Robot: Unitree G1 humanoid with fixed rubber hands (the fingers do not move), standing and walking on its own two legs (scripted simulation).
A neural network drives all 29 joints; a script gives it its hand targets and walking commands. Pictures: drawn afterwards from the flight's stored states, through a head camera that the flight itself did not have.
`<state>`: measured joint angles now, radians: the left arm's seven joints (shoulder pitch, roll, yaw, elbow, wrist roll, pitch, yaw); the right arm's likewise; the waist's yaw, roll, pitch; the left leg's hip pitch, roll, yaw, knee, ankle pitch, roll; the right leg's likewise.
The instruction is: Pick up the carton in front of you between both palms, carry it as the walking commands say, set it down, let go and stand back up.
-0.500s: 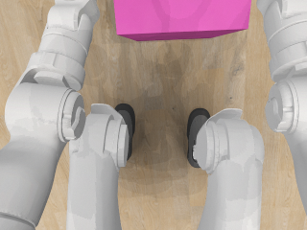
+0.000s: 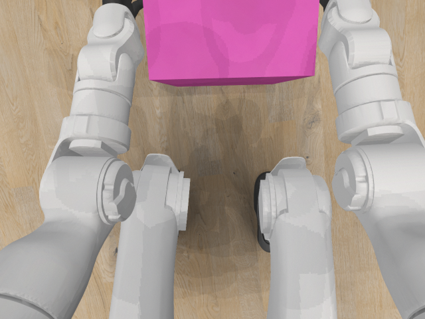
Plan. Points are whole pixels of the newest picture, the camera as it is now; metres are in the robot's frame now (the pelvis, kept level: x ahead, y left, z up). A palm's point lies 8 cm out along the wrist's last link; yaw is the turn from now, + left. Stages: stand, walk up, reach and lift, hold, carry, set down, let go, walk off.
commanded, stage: reach and lift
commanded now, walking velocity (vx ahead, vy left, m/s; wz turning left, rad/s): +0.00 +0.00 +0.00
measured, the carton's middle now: (226, 19) +0.54 -0.01 -0.21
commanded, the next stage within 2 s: none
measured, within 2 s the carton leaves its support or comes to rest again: neither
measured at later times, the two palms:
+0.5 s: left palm out of the picture +0.49 +0.13 +0.06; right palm out of the picture +0.49 -0.17 +0.06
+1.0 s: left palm out of the picture +0.45 +0.14 +0.22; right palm out of the picture +0.44 -0.16 +0.22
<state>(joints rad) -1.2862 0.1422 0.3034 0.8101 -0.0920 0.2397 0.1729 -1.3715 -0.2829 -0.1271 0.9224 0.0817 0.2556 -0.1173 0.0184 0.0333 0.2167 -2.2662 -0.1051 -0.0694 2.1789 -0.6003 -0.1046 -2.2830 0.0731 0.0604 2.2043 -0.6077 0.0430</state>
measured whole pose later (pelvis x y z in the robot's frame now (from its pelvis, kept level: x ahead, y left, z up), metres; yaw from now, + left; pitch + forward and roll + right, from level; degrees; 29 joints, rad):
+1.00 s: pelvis +0.03 +0.01 +0.25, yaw -3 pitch +33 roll +1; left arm -0.69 -0.10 0.43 0.62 0.19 0.34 0.05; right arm -0.73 0.05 -0.40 0.68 -0.22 0.35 -0.03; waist 0.01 0.01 -0.23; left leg -1.42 -0.10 -0.12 1.32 -0.47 -0.06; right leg -1.43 0.10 0.12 1.32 -0.46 0.04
